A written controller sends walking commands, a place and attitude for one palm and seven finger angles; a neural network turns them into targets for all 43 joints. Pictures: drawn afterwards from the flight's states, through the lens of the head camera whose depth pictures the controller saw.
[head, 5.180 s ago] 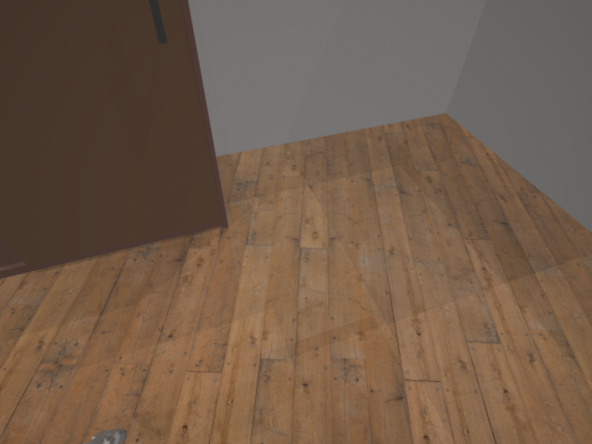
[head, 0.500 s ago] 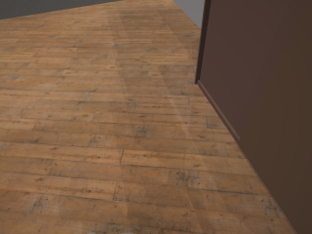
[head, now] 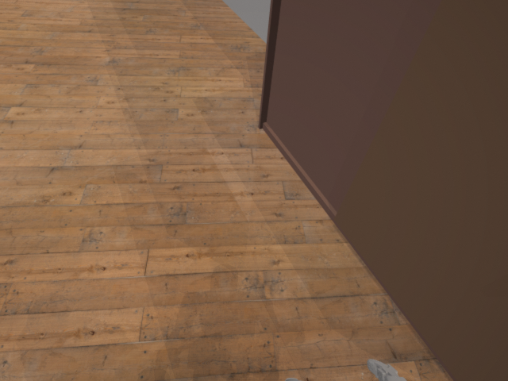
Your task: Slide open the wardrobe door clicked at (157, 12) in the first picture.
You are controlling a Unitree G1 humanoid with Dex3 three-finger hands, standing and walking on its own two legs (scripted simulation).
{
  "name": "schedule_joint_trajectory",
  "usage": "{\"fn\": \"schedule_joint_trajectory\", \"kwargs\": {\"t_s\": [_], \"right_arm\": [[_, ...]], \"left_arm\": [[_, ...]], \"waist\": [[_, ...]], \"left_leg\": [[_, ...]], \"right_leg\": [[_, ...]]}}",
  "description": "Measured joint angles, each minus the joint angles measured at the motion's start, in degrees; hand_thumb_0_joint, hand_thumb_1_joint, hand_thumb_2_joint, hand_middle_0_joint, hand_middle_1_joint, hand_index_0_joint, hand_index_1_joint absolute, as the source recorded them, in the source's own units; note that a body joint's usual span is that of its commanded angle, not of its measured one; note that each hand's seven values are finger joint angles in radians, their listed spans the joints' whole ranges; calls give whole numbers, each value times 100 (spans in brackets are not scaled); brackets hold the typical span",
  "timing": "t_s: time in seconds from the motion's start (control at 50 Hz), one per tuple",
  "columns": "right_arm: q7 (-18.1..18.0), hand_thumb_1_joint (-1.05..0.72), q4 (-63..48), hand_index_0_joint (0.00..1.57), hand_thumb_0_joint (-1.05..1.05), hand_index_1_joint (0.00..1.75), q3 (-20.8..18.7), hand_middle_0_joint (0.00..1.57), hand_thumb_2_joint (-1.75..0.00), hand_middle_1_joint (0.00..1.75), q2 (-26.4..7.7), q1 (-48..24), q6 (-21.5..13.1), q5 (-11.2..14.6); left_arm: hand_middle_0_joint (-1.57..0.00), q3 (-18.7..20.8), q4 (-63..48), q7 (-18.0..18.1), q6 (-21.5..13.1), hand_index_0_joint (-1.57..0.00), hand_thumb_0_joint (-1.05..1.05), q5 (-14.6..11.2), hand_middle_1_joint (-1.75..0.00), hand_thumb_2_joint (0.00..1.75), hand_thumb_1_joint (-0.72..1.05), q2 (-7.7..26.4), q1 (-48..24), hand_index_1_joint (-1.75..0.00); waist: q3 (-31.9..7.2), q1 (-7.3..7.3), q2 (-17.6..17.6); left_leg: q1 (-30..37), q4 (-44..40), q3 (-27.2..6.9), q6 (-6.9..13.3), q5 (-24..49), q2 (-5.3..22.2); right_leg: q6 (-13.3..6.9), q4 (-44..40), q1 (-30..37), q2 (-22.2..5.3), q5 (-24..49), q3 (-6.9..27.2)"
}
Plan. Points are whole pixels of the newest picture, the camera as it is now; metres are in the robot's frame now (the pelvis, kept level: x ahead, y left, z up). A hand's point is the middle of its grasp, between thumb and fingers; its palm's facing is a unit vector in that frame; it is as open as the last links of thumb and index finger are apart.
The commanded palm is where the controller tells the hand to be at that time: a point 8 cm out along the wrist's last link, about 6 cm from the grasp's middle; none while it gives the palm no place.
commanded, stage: turn to face it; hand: right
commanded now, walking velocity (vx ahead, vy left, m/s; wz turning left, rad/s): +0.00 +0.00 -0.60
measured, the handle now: out of the picture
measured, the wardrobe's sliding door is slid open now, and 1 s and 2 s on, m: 0.00 0.00 0.00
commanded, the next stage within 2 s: take the last steps up to it in 1.38 s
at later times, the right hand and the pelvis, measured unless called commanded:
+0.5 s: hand out of the picture -0.05 -0.29 -0.18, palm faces +0.35 +0.91 -0.23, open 7.4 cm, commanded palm none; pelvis +0.00 -0.07 +0.00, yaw -19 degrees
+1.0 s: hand out of the picture +0.05 -0.30 -0.13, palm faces +0.55 +0.80 -0.24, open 7.4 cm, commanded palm none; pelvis +0.01 -0.04 +0.01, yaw -36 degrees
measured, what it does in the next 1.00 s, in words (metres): steps on the spot, turning right: right foot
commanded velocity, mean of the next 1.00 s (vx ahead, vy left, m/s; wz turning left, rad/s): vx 0.00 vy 0.00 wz -0.60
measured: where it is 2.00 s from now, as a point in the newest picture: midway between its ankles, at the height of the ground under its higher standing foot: outside the picture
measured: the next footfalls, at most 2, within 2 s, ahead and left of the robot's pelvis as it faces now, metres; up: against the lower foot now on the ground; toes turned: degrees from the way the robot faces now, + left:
right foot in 0.34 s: +0.01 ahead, -0.15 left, +0.00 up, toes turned -22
left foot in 1.04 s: +0.11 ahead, +0.05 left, +0.00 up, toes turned -39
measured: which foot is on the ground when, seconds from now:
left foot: down 0.00-0.36, up 0.38-1.00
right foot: up 0.00-0.32, down 0.34-1.00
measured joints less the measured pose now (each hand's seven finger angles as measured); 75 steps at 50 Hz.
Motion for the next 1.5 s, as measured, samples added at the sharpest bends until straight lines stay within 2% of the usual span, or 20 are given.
{"fn": "schedule_joint_trajectory", "kwargs": {"t_s": [0.06, 0.14, 0.24, 0.34, 0.38, 0.42, 0.48, 0.54, 0.66, 0.82, 0.94, 1.02, 1.08, 1.14, 1.2, 1.32, 1.4, 1.44, 1.46, 1.5], "right_arm": [[-11, -91, 18, 20, 0, 30, 16, 20, -90, 29, 4, 161, -6, 3], [-4, -91, 45, 20, 0, 30, 20, 20, -90, 29, -44, 364, -35, -25], [38, -91, 96, 20, 0, 30, 0, 20, -90, 29, -204, 631, 6, -77], [83, -90, 171, 20, 0, 30, -85, 20, -90, 29, -499, 891, 96, -74], [92, -91, 250, 20, 0, 30, -157, 20, -90, 29, -682, 896, 188, -25], [67, -91, 309, 20, 1, 29, -189, 20, -90, 29, -775, 862, 328, -19], [75, -91, 319, 20, 1, 29, -225, 20, -90, 29, -820, 730, 388, -18], [120, -91, 189, 20, 1, 29, -247, 20, -90, 29, -828, 566, 322, -25], [105, -91, -3, 20, 1, 29, -227, 20, -90, 29, -769, 259, 263, -30], [58, -91, -115, 20, 0, 29, -161, 20, -90, 29, -601, -162, 290, 26], [39, -91, -284, 20, 0, 29, -76, 20, -90, 29, -427, -393, 233, 79], [27, -91, -400, 20, 0, 29, -6, 20, -90, 29, -368, -310, 114, 112], [-13, -91, -358, 20, 0, 30, 34, 20, -90, 29, -322, -159, 44, 40], [-5, -91, -264, 20, 0, 30, 71, 20, -90, 29, -235, 57, 75, 25], [5, -91, -178, 20, 0, 30, 72, 20, -90, 29, -196, 242, 54, 7], [38, -90, -63, 20, 0, 30, 69, 20, -90, 29, -228, 611, 8, -62], [55, -90, 80, 20, 0, 30, 23, 21, -90, 30, -361, 863, 40, -97], [55, -90, 176, 20, 0, 30, -13, 21, -90, 30, -462, 998, 77, -79], [51, -90, 238, 20, 0, 30, -45, 21, -90, 30, -551, 1034, 112, -51], [19, -91, 376, 20, 0, 29, -95, 20, -90, 29, -685, 1079, 233, -9]], "left_arm": [[-20, 60, -77, -40, 66, -20, 0, 24, -30, 90, 91, 155, -161, -30], [-20, 75, -170, -64, 128, -19, 0, 28, -30, 90, 91, 311, -417, -30], [-20, 27, -297, -95, 169, -19, 0, 12, -30, 90, 91, 408, -813, -30], [-20, -71, -541, -131, 54, -19, 0, -7, -30, 90, 91, 414, -1149, -30], [-20, -112, -625, -136, -72, -19, 0, -5, -30, 90, 91, 322, -1275, -30], [-20, -180, -696, -114, -187, -19, 0, -37, -30, 90, 91, 265, -1309, -30], [-20, -235, -737, -31, -240, -20, 0, -32, -30, 90, 91, 186, -1216, -30], [-20, -285, -690, -6, -230, -20, 0, -36, -30, 90, 91, 113, -1071, -30], [-21, -314, -562, -6, -205, -20, 0, -37, -30, 90, 90, -53, -715, -30], [-21, -251, -413, 19, -163, -20, 0, 12, -30, 90, 90, -142, -237, -30], [-21, -158, -283, 39, -73, -20, 0, 37, -30, 90, 90, -31, -23, -30], [-21, -78, -242, 26, -15, -20, 0, -11, -30, 90, 90, 72, 75, -30], [-20, 9, -227, 23, 50, -20, 0, -24, -30, 90, 91, 191, -16, -30], [-20, 86, -248, -21, 116, -20, 0, 16, -30, 90, 91, 333, -75, -30], [-20, 88, -249, -65, 144, -19, 0, 22, -30, 90, 91, 417, -164, -30], [-20, 9, -229, -76, 201, -19, 0, -7, -30, 90, 91, 424, -530, -30], [-20, -85, -295, -68, 125, -19, 0, -49, -30, 90, 91, 358, -884, -30], [-20, -140, -362, -67, 36, -19, 0, -61, -30, 90, 91, 318, -1012, -30], [-20, -161, -370, -62, -29, -19, 0, -52, -30, 90, 91, 248, -1094, -30], [-20, -243, -424, -68, -127, -19, 0, -43, -30, 90, 91, 109, -1205, -30]], "waist": [[29, -32, -3], [129, -134, 89], [282, -336, 281], [381, -520, 493], [471, -582, 739], [488, -614, 717], [440, -552, 577], [383, -525, 517], [229, -421, 510], [169, -126, 440], [207, 49, 234], [117, 32, 149], [140, 1, 57], [126, 22, -20], [147, -8, 1], [265, -255, 208], [356, -461, 373], [350, -523, 450], [385, -568, 600], [425, -685, 771]], "left_leg": [[181, -101, 265, -15, -28, 133], [312, -87, 562, -59, -89, 329], [314, 123, 880, -190, -244, 605], [145, 684, 1168, -448, -560, 905], [-236, 1558, 850, -531, -998, 1080], [-722, 2680, 380, -570, -1490, 832], [-1233, 3667, 50, -626, -1238, 577], [-1524, 3921, -178, -687, -664, 501], [-1614, 3660, -457, -804, -209, 428], [-1331, 2874, -554, -795, -514, 195], [-863, 1684, -639, -633, -726, -101], [-129, 91, -621, -484, 37, -183], [10, 6, -470, -72, 93, -135], [203, -41, -229, -41, -26, 5], [344, -77, -19, -69, -42, 154], [374, 59, 295, -177, -137, 462], [247, 277, 429, -325, -223, 611], [139, 493, 501, -438, -324, 672], [38, 714, 463, -471, -393, 779], [-307, 1571, 175, -477, -1095, 708]], "right_leg": [[207, 1362, -372, -244, 63, -204], [363, 1681, -397, -557, 148, -301], [379, 625, 7, -747, 34, -476], [188, -960, 711, -663, 382, -789], [-190, -971, 709, -467, 334, -846], [-400, -967, 713, -478, 332, -760], [-455, -1373, 885, -481, 570, -527], [-501, -1837, 1094, -399, 833, -333], [-580, -2285, 1326, -160, 1089, -16], [-577, -2323, 1305, 127, 1196, 469], [-438, -2191, 1113, 253, 1242, 914], [-261, -1885, 887, 402, 1147, 1157], [-8, -438, 342, 319, -23, 810], [163, 1158, -137, 74, -122, 355], [290, 1796, -281, -243, 103, 103], [368, 941, 103, -565, -76, -126], [280, -220, 610, -545, -136, -327], [220, -1062, 984, -495, 343, -446], [-38, -1254, 1071, -395, 488, -515], [-314, -1198, 1074, -349, 451, -585]]}}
